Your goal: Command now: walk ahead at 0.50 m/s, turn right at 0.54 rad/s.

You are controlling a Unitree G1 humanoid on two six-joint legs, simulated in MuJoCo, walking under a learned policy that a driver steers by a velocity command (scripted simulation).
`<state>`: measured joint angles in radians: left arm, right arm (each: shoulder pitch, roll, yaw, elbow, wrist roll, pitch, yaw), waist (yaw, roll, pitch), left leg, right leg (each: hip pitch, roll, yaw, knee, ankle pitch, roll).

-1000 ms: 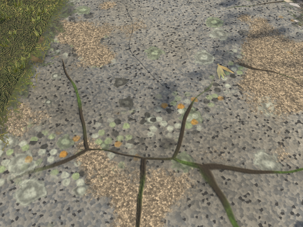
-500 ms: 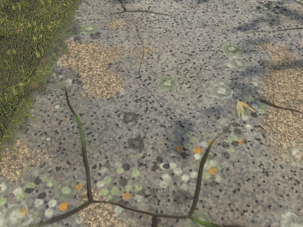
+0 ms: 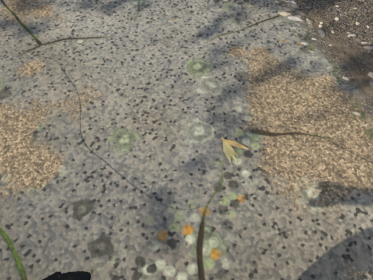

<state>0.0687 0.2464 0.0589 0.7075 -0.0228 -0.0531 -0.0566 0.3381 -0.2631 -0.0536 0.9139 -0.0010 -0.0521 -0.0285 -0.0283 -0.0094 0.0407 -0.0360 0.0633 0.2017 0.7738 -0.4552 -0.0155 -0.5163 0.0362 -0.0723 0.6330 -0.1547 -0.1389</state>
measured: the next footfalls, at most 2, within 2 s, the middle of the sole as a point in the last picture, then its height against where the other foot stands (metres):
left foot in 0.48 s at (161, 274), level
right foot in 1.00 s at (234, 208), level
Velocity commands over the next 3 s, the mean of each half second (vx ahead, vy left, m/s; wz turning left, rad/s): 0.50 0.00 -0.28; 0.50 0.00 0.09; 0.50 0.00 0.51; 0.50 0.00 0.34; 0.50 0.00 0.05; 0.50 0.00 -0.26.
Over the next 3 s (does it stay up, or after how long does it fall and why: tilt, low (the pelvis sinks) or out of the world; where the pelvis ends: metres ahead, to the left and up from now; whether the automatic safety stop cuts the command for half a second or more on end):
stays up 1.57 0.28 0.03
